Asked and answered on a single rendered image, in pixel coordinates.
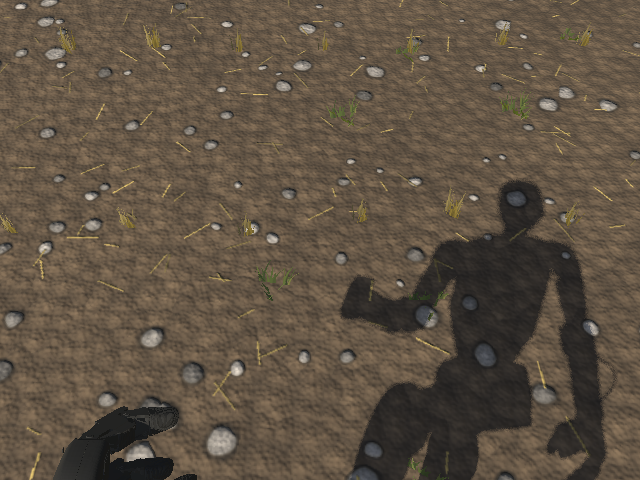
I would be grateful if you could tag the robot left hand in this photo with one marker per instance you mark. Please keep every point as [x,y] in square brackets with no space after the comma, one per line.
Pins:
[88,458]

